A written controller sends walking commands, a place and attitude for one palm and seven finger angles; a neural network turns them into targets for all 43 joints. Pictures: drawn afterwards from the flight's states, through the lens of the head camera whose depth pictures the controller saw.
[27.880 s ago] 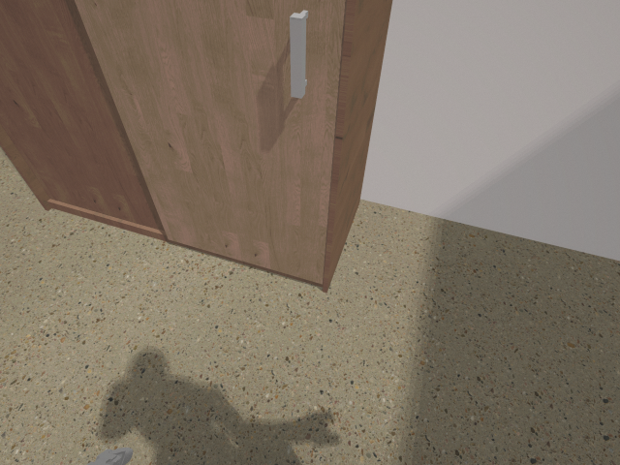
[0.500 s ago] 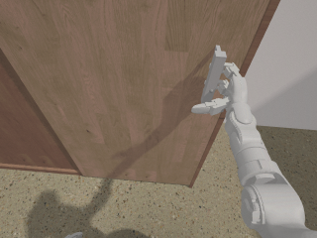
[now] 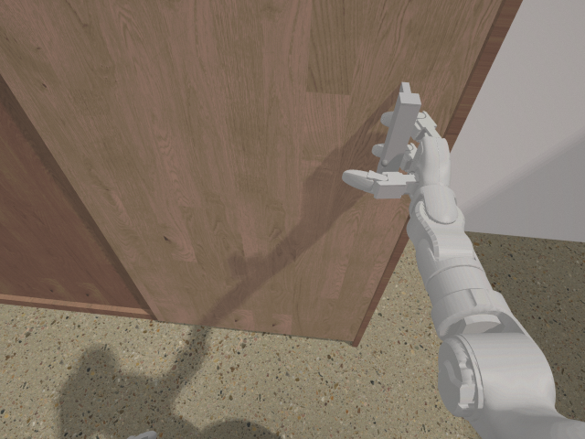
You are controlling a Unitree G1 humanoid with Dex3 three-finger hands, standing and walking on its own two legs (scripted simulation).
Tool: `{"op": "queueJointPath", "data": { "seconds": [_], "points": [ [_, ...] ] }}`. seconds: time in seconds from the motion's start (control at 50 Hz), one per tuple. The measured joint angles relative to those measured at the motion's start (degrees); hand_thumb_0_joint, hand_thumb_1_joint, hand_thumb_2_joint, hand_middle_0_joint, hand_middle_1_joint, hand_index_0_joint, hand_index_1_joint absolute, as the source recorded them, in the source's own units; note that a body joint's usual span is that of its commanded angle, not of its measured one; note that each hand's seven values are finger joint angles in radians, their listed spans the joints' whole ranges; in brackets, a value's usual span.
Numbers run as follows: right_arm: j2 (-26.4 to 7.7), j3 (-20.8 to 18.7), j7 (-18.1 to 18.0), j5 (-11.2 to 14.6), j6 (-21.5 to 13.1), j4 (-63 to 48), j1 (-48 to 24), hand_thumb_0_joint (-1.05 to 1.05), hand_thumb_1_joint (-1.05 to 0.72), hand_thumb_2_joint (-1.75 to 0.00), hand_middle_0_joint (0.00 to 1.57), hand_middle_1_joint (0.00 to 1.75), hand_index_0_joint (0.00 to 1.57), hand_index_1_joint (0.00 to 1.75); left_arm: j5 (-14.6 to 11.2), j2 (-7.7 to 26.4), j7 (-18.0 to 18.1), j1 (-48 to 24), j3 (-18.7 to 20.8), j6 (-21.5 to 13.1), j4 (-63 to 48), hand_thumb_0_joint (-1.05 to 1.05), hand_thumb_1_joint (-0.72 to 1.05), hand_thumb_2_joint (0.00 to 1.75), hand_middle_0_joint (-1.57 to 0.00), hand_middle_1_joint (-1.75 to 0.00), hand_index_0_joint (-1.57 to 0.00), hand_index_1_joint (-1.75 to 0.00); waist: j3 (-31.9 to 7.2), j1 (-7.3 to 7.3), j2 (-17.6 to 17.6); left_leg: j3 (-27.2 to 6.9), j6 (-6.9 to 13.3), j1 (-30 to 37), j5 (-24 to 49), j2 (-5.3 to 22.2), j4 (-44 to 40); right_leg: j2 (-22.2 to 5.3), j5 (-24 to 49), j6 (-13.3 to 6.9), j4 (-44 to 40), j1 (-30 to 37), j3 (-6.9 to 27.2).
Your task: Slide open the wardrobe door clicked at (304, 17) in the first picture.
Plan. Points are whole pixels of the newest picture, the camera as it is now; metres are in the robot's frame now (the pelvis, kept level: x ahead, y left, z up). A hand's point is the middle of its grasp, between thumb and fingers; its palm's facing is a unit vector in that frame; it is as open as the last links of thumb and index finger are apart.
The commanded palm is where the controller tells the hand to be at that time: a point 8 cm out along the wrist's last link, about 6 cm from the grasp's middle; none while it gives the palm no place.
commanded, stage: grip the handle and tug to test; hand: right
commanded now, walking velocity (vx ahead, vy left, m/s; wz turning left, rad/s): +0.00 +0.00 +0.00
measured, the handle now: (392, 140) +0.52 -0.07 +0.15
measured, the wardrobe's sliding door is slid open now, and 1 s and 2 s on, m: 0.00 0.00 0.00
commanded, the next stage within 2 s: tug the door sideways, standing still in 1.12 s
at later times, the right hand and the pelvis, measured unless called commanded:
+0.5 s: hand (388, 164) +0.46 -0.06 +0.15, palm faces -0.03 +1.00 +0.02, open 6.9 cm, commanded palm +0.43 -0.11 +0.15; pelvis +0.00 +0.01 +0.00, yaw +0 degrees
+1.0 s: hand (387, 165) +0.46 -0.06 +0.15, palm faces -0.03 +1.00 +0.03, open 6.9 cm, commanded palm +0.42 -0.12 +0.15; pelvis +0.01 +0.01 +0.00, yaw +1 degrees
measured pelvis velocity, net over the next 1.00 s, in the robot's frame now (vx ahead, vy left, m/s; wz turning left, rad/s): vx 0.01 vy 0.01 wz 0.01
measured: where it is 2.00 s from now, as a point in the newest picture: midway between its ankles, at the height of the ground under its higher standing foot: outside the picture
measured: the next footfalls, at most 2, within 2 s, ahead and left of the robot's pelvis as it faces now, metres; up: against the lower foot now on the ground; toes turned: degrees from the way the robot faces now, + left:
none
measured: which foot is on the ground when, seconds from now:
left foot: down 0.00-1.00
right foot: down 0.00-1.00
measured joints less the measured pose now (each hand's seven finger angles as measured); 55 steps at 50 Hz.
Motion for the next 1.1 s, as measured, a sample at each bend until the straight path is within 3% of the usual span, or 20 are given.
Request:
{"op": "queueJointPath", "data": {
  "seconds": [0.32,0.78,0.96,1.1],
  "points": [
    [-1.38,-0.49,1.06,0.69,1.77,-4.42,3.33,0.01,-0.54,-0.74,0.35,1.30,0.34,1.30,-0.37,0.58,0.21,0.26,0.54,0.46,-0.63,0.01,0.91,0.90,-0.20,-0.30,-0.20,-0.30,0.18,-0.05,-0.27,-0.26,0.35,1.38,0.36,-0.54,-1.27,-0.50,-0.01,0.34,-0.84,1.33,-0.14],
    [-0.82,-0.22,1.76,0.49,1.15,-0.92,0.44,0.01,-0.54,-0.79,0.32,1.34,0.32,1.35,-0.27,0.29,0.36,-1.04,-0.03,1.07,-0.80,0.01,0.91,0.90,-0.20,-0.30,-0.20,-0.30,0.34,-0.56,-0.06,0.77,0.62,0.91,0.28,-0.37,-0.99,-0.23,0.45,0.58,-0.79,0.62,0.89],
    [-0.95,-1.33,1.59,0.84,1.18,-5.20,4.69,0.01,-0.59,-0.74,0.29,1.35,0.29,1.33,-0.42,0.33,0.04,0.28,0.04,1.13,-1.85,0.01,0.91,0.90,-0.20,-0.30,-0.20,-0.30,-0.22,0.02,-0.13,-0.52,0.56,1.63,0.36,-0.66,-1.48,-0.60,0.12,0.55,-1.48,1.88,-0.34],
    [-0.74,-1.21,1.90,0.72,3.63,-11.01,8.32,0.01,-0.60,-0.72,0.28,1.34,0.28,1.33,-0.63,0.51,0.13,0.41,0.33,2.02,-2.73,0.01,0.91,0.90,-0.20,-0.30,-0.20,-0.30,-0.37,-0.17,-0.04,-1.24,0.53,2.88,0.36,-0.83,-2.52,-0.78,-0.25,0.56,-2.30,3.27,-0.97]
  ]
}}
